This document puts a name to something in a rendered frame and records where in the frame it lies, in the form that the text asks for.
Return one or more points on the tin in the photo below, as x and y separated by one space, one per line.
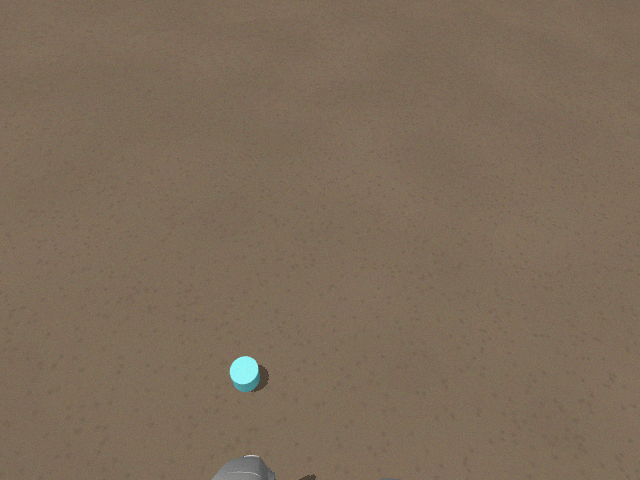
245 374

